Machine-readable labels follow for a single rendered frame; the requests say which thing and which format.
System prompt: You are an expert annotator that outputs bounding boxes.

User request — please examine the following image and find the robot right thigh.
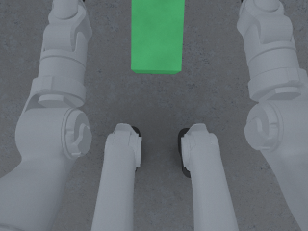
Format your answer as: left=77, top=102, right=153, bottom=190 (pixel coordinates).
left=181, top=130, right=239, bottom=231

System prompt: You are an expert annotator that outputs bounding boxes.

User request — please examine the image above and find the carton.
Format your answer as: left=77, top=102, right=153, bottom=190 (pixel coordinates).
left=131, top=0, right=185, bottom=75

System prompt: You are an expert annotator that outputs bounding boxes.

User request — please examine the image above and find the right robot forearm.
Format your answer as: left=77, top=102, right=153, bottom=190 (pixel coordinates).
left=236, top=0, right=308, bottom=103

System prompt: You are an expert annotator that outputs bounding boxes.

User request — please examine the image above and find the left robot forearm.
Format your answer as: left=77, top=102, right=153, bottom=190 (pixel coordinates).
left=14, top=0, right=92, bottom=149

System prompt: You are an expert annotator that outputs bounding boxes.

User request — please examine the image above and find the right robot upper arm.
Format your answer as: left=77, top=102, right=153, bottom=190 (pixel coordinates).
left=244, top=100, right=308, bottom=231

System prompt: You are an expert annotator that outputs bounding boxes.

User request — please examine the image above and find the robot right shin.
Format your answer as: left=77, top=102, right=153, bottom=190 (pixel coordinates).
left=186, top=123, right=220, bottom=170

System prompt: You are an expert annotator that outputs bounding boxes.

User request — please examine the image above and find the left robot upper arm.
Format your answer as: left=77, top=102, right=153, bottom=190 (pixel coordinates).
left=0, top=107, right=92, bottom=231

